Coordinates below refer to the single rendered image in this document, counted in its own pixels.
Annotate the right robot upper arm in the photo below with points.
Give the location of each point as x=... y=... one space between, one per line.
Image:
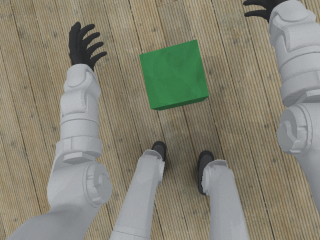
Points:
x=299 y=134

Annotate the left robot hand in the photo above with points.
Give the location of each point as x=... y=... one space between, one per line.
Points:
x=79 y=53

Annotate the robot right shin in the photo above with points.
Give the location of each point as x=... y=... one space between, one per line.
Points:
x=217 y=162

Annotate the robot left shin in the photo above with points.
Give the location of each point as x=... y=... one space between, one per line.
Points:
x=150 y=152

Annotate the robot left forearm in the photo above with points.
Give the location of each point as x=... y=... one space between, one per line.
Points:
x=79 y=119

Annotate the carton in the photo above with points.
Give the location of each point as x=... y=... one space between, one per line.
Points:
x=174 y=76

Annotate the left robot upper arm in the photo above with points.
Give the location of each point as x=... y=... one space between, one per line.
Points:
x=75 y=194

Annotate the robot right forearm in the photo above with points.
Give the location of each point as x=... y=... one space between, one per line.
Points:
x=296 y=38

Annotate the robot shin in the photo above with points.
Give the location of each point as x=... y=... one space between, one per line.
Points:
x=150 y=152
x=217 y=162

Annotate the right robot hand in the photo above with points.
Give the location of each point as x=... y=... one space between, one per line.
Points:
x=269 y=5

